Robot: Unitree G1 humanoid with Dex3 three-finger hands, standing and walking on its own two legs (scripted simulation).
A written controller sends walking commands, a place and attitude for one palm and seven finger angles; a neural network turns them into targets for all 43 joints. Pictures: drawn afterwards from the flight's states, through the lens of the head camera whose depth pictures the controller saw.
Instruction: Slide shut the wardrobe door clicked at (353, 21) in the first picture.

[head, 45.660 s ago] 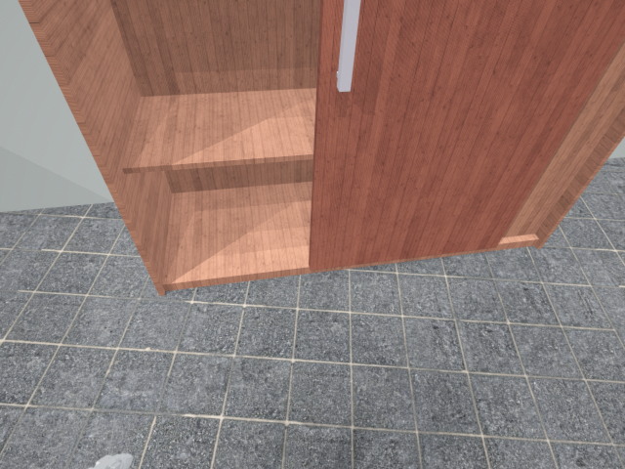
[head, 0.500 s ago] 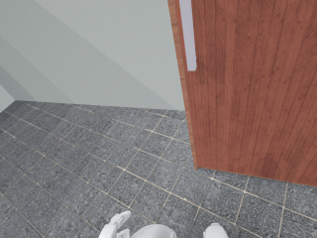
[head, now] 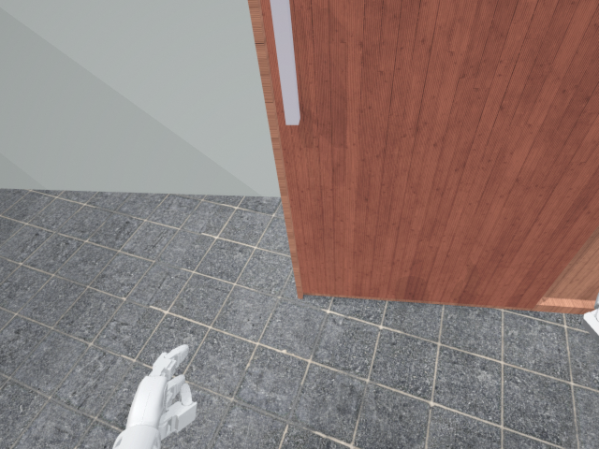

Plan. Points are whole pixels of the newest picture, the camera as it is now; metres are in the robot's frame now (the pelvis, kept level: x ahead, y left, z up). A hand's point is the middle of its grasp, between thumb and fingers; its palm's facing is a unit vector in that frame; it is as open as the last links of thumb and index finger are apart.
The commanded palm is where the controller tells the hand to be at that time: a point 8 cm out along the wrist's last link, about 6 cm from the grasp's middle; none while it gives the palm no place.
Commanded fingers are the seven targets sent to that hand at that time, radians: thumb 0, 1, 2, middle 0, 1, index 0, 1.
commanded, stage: stop stepping back and stand still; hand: right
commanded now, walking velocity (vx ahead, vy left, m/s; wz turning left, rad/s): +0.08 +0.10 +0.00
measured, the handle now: (288, 53) +0.74 +0.05 +0.19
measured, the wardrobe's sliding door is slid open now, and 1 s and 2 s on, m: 0.00 0.00 0.00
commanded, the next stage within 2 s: let the arm hang, fingers relaxed in 0.40 s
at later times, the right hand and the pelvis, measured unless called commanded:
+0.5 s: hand out of the picture +0.22 -0.25 +0.19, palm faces +0.42 +0.80 -0.43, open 7.4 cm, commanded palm none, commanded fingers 0.00 -0.90 -0.90 0.20 0.30 0.20 0.30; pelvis +0.01 +0.00 +0.00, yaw -2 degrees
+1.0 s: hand out of the picture -0.03 -0.20 -0.17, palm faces +0.06 +0.98 -0.19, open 7.1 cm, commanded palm none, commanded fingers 0.00 -0.90 -0.90 0.20 0.30 0.20 0.30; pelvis +0.00 -0.01 +0.01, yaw -4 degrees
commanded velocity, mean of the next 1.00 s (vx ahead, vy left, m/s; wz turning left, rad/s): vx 0.00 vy -0.02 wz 0.00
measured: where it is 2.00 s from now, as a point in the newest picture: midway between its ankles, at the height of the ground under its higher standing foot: outside the picture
